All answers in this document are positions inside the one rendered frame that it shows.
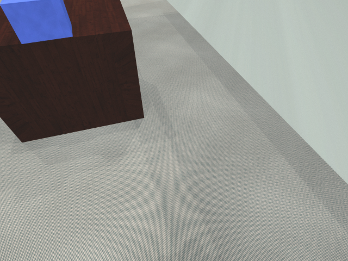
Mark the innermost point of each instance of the pedestal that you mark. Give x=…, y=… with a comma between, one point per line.
x=60, y=86

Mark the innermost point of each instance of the carton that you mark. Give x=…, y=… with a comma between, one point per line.
x=38, y=20

